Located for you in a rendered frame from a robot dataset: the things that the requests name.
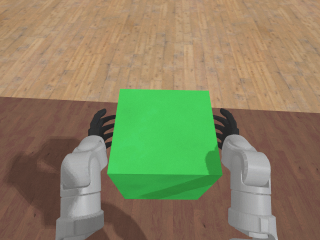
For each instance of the robot left forearm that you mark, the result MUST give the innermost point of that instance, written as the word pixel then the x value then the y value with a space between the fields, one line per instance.
pixel 80 185

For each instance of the robot right hand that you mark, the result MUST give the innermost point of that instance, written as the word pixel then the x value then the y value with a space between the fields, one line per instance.
pixel 229 128

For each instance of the robot left hand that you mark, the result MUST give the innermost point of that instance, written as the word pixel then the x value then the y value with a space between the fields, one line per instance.
pixel 96 128

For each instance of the robot right forearm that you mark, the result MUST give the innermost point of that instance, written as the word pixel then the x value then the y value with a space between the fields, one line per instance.
pixel 250 184

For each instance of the carton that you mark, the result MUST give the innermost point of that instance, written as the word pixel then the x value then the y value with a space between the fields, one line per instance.
pixel 164 144

